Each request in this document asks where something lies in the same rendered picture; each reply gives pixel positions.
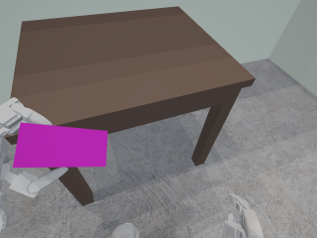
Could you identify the left robot forearm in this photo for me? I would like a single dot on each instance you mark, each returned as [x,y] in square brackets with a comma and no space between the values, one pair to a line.
[4,213]

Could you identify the sponge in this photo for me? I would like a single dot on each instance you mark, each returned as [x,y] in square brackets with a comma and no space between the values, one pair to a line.
[50,146]

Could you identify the left robot hand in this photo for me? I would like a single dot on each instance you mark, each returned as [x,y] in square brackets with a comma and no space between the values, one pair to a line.
[12,114]

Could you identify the left robot thigh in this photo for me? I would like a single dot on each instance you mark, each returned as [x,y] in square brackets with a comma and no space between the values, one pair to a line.
[125,231]

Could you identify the table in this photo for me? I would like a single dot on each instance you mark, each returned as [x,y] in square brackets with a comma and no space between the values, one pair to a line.
[117,71]

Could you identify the right robot hand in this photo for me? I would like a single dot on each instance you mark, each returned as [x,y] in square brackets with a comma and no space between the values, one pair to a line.
[244,225]

